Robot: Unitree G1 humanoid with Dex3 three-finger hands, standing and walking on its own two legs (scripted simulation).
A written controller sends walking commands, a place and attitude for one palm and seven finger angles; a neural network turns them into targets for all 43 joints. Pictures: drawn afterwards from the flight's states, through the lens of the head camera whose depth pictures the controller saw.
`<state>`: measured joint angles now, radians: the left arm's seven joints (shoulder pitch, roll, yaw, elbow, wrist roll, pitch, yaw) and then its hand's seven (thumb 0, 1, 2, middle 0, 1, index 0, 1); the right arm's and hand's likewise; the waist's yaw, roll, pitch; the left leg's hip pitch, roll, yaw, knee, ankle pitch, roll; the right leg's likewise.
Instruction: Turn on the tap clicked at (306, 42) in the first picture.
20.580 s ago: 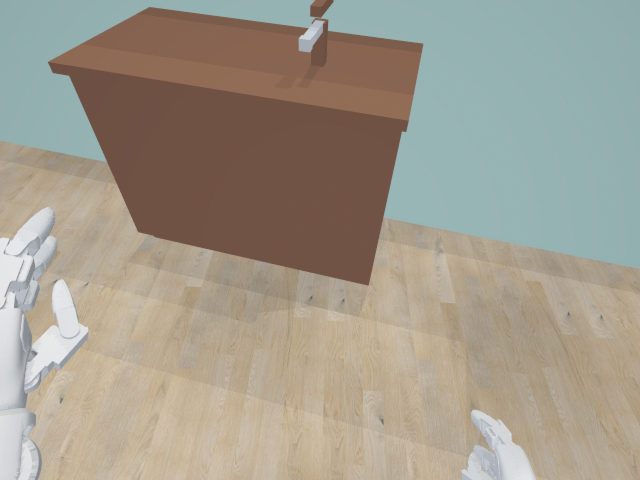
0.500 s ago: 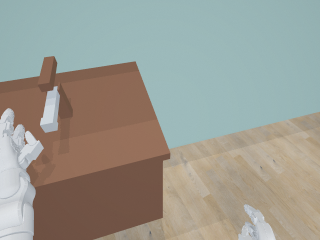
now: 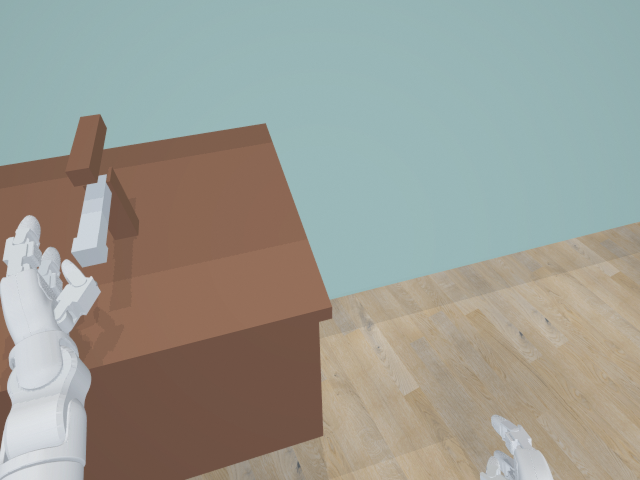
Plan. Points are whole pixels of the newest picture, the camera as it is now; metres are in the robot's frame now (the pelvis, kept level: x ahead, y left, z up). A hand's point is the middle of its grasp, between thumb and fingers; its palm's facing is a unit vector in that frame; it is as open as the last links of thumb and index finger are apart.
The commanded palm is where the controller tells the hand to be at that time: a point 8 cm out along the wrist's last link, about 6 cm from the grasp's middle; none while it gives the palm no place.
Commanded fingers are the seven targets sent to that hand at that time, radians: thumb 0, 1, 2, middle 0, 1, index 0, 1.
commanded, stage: push the lever round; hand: left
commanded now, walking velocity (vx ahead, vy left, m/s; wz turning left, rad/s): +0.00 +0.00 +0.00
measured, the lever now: (90, 250) +0.33 +0.32 +0.13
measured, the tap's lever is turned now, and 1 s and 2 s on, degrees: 1 32 56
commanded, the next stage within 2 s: none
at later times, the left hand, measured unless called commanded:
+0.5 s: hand (120, 277) +0.30 +0.27 +0.12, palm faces +0.66 -0.75 -0.04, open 7.5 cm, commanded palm +0.26 +0.29 +0.12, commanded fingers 0.00 0.90 0.90 -0.15 -0.15 -0.15 -0.15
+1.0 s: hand (164, 255) +0.34 +0.23 +0.11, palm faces +0.71 -0.70 -0.05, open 7.7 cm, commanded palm +0.29 +0.26 +0.12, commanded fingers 0.00 0.90 0.90 -0.15 -0.15 -0.15 -0.15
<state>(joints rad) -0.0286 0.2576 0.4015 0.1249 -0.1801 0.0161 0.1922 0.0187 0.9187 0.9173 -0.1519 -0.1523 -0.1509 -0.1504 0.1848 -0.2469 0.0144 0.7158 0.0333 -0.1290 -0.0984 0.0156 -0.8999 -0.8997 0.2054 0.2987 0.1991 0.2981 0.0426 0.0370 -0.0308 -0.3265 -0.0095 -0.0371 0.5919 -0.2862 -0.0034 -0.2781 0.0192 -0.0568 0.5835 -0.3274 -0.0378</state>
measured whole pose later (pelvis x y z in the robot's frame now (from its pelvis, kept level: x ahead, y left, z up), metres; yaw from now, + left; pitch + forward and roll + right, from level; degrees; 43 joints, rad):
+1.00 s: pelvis -0.01 +0.00 +0.00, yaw +1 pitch +1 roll +0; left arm -0.27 0.09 0.22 0.25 -0.04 0.09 0.59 0.00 0.92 0.94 -0.15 -0.15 -0.15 -0.15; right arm 0.12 -0.22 0.02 0.74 0.00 -0.03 -0.08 0.02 -0.90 -0.90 0.21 0.30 0.20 0.30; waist 0.03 0.04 -0.03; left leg -0.33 -0.01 -0.05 0.58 -0.27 -0.01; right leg -0.28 0.02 -0.07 0.57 -0.31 -0.04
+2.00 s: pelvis +0.00 -0.02 +0.00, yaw +1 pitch +4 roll +0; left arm -0.57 -0.04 0.25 0.53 0.07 0.16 0.92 0.02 0.93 0.92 -0.15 -0.15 -0.10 -0.14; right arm 0.12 -0.20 -0.02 0.80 -0.06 0.03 0.01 0.01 -0.90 -0.90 0.20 0.30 0.20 0.30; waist 0.01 0.04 -0.08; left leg -0.41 0.00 -0.06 0.62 -0.29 -0.03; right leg -0.36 0.02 -0.08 0.62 -0.34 -0.06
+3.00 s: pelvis +0.01 -0.02 +0.00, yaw +0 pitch +7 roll +0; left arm -0.70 0.01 0.38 0.68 0.09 0.12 0.92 0.02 0.90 0.90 -0.15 -0.15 -0.12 -0.15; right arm 0.20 -0.21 -0.04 0.79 -0.07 0.03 0.04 0.01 -0.90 -0.90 0.20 0.30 0.20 0.30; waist -0.04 0.03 -0.11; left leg -0.44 0.01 -0.05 0.62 -0.30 -0.03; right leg -0.39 0.03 -0.07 0.62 -0.35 -0.06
